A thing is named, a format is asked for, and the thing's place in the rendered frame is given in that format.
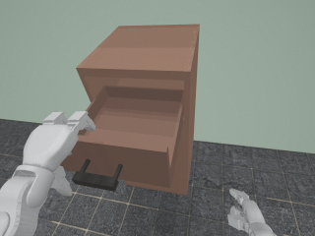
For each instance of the robot right hand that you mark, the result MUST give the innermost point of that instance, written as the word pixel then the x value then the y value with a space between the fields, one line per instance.
pixel 241 218

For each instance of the robot left hand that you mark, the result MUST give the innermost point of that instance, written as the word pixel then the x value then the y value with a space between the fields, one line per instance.
pixel 50 143

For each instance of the robot left forearm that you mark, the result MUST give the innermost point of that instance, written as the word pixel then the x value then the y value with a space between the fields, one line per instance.
pixel 21 199

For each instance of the drawer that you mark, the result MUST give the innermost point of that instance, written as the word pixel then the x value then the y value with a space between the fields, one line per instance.
pixel 137 127

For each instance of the handle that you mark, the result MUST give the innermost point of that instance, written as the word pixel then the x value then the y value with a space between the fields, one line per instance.
pixel 95 180

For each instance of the robot right forearm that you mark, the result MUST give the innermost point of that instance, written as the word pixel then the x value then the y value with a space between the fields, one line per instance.
pixel 259 228

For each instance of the cabinet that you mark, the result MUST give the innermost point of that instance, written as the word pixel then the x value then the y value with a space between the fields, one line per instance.
pixel 157 57

